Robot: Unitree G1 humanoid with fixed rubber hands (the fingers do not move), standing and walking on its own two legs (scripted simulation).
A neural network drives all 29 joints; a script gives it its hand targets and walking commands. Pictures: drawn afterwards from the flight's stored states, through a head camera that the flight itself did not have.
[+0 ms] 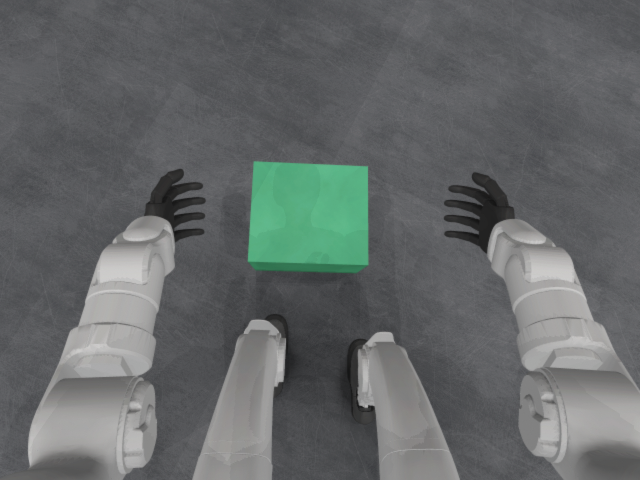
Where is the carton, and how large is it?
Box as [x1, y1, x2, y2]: [248, 161, 367, 272]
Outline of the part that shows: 254,161 248,261 255,269 356,272 367,265 367,166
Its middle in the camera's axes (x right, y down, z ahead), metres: -0.03 -0.04 +0.98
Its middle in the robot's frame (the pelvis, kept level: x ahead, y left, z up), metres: +0.52 +0.01 -0.58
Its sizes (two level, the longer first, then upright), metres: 0.274 0.240 0.178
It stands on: the floor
